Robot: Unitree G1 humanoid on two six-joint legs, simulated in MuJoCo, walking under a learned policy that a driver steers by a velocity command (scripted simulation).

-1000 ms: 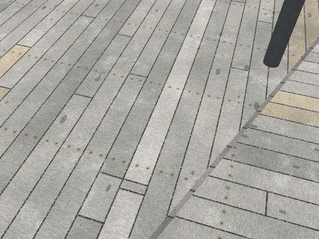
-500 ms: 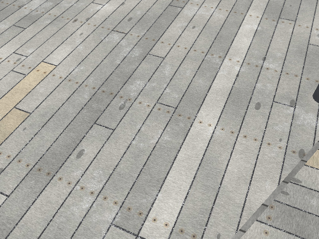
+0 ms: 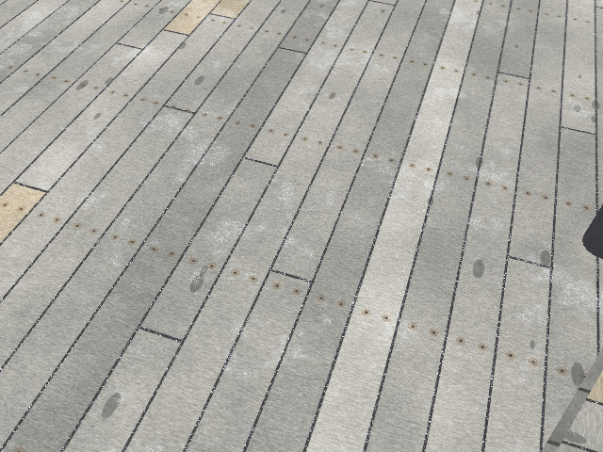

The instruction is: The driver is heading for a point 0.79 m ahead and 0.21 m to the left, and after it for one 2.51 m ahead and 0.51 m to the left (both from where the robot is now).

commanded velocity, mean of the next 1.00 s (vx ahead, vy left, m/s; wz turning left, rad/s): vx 0.50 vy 0.00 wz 0.33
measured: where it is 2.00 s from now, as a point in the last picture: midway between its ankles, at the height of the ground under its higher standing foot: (196, 270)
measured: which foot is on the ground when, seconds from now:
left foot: down 0.00-0.30, up 0.32-0.84, down 0.86-1.00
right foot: up 0.00-0.26, down 0.28-0.86, up 0.88-1.00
